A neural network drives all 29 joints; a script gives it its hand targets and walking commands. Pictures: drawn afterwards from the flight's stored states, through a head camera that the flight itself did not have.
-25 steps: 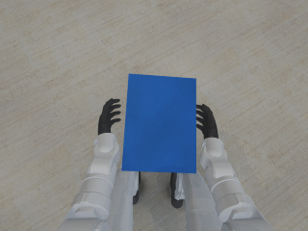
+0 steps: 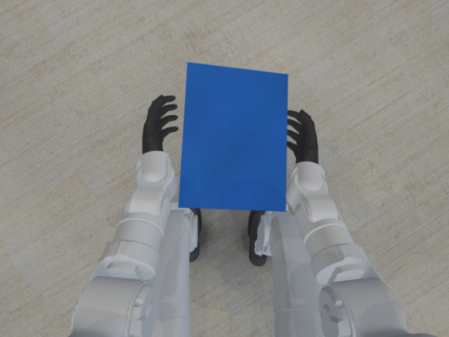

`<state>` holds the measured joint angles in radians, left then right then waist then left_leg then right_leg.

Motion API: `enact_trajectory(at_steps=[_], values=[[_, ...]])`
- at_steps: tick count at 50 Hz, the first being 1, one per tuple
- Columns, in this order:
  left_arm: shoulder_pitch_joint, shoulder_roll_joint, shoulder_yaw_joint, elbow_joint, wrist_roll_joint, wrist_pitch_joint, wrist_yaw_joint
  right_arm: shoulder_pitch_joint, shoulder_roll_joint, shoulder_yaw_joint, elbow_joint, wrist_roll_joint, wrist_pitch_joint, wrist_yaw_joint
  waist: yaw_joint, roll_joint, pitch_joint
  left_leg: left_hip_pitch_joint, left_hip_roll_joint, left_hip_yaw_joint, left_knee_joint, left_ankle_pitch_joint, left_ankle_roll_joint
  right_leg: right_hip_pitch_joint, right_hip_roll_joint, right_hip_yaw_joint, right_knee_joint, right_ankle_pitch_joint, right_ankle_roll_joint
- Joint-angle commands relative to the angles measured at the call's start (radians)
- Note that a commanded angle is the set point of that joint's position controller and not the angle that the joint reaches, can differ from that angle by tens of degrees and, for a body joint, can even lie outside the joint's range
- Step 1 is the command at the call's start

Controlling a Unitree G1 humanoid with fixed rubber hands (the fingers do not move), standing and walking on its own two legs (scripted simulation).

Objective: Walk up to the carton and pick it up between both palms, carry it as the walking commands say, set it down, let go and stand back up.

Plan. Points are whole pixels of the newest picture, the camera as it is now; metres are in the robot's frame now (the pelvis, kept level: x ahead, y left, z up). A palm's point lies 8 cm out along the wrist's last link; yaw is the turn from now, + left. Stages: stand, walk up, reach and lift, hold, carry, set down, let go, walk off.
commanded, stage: set down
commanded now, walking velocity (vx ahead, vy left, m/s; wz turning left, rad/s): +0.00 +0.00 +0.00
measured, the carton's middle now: (225, 148) +0.40 +0.00 -0.25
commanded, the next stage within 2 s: none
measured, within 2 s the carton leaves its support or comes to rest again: neither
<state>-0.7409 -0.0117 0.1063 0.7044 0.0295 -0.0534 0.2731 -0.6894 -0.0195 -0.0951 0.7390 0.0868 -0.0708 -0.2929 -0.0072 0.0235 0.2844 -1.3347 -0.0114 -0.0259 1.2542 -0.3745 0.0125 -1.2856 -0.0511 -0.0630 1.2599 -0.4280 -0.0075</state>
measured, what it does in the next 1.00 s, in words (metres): lowers itself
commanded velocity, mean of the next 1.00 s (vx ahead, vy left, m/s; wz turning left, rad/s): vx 0.00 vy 0.00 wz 0.00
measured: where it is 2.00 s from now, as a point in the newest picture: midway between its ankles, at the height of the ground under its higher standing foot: (224, 244)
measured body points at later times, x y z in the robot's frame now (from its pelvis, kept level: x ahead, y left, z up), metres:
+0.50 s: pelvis -0.05 +0.01 -0.07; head +0.28 +0.01 +0.22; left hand +0.45 +0.13 -0.22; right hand +0.43 -0.13 -0.23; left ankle +0.10 +0.11 -0.61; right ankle +0.08 -0.13 -0.61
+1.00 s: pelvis -0.05 +0.00 -0.16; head +0.29 +0.00 +0.11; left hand +0.48 +0.12 -0.32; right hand +0.45 -0.14 -0.33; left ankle +0.10 +0.11 -0.61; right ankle +0.08 -0.13 -0.61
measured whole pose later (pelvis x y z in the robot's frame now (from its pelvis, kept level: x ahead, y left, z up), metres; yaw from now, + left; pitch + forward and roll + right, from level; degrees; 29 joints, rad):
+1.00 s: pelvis -0.05 +0.00 -0.16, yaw -1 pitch +23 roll -2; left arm -1.35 0.17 0.15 0.96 -0.07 0.16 0.27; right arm -1.27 -0.16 -0.12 0.91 0.18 0.17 -0.32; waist -0.01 0.02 0.52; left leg -1.80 -0.01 -0.03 1.86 -0.47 0.02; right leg -1.74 -0.05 -0.04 1.87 -0.53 -0.01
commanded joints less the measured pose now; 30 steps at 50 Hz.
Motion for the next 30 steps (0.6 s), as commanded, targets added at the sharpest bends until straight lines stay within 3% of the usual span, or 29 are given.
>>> enact_trajectory(at_steps=[1, 6, 13, 16, 17, 21, 22, 23, 26, 30], values=[[-0.449, -0.153, -0.295, -0.246, -0.114, -0.035, -0.030, -0.523, 0.227, 0.271, -0.350, 0.096, -0.062, 0.028, -0.060, -0.054, -1.410, 0.448, -0.128, -0.017, 0.026, 0.302, 0.009, 0.458, 0.210, 0.107, -0.030, 0.353, -0.007], [-0.536, -0.160, -0.313, -0.201, -0.150, -0.011, -0.039, -0.586, 0.229, 0.292, -0.315, 0.107, -0.036, 0.012, -0.075, -0.049, -1.469, 0.442, -0.122, -0.012, 0.060, 0.278, 0.010, 0.464, 0.207, 0.089, 0.025, 0.340, -0.012], [-0.679, -0.145, -0.333, -0.222, -0.205, 0.041, -0.033, -0.789, 0.207, 0.354, -0.377, 0.193, 0.008, 0.002, -0.042, -0.037, -1.671, 0.541, -0.116, 0.003, 0.137, 0.298, -0.003, 0.491, 0.208, 0.069, 0.114, 0.336, -0.013], [-0.811, -0.130, -0.310, -0.199, -0.203, 0.062, -0.038, -0.895, 0.194, 0.317, -0.304, 0.177, 0.034, 0.015, -0.049, -0.020, -1.568, 0.474, -0.106, 0.001, 0.146, 0.165, -0.008, 0.373, 0.201, 0.073, 0.119, 0.193, -0.021], [-0.831, -0.118, -0.288, -0.159, -0.189, 0.071, -0.041, -0.931, 0.193, 0.315, -0.274, 0.178, 0.042, 0.024, -0.036, -0.020, -1.508, 0.431, -0.101, 0.001, 0.146, 0.108, -0.005, 0.323, 0.197, 0.072, 0.127, 0.139, -0.022], [-0.940, -0.177, -0.270, -0.037, -0.163, 0.091, -0.078, -1.000, 0.239, 0.274, -0.119, 0.138, 0.066, 0.059, -0.058, -0.012, -1.363, 0.319, -0.098, 0.008, 0.163, -0.043, 0.002, 0.202, 0.187, 0.066, 0.152, 0.017, -0.030], [-0.957, -0.211, -0.266, -0.009, -0.157, 0.094, -0.090, -1.022, 0.285, 0.276, -0.095, 0.136, 0.070, 0.070, -0.048, -0.016, -1.366, 0.310, -0.098, 0.010, 0.171, -0.054, 0.004, 0.187, 0.188, 0.063, 0.164, 0.008, -0.029], [-0.973, -0.255, -0.281, 0.008, -0.158, 0.098, -0.100, -1.035, 0.322, 0.275, -0.083, 0.131, 0.072, 0.080, -0.062, -0.016, -1.394, 0.312, -0.102, 0.007, 0.179, -0.055, 0.006, 0.183, 0.191, 0.052, 0.182, 0.010, -0.028], [-1.035, -0.381, -0.283, 0.061, -0.150, 0.112, -0.134, -1.140, 0.433, 0.287, -0.062, 0.133, 0.081, 0.122, -0.032, -0.010, -1.429, 0.305, -0.107, 0.009, 0.222, -0.039, 0.005, 0.140, 0.200, 0.054, 0.223, 0.001, -0.033], [-1.125, -0.515, -0.280, 0.068, -0.147, 0.128, -0.172, -1.280, 0.515, 0.287, -0.103, 0.133, 0.091, 0.171, -0.023, -0.014, -1.532, 0.316, -0.118, 0.009, 0.286, 0.000, 0.003, 0.117, 0.210, 0.047, 0.280, 0.017, -0.031]])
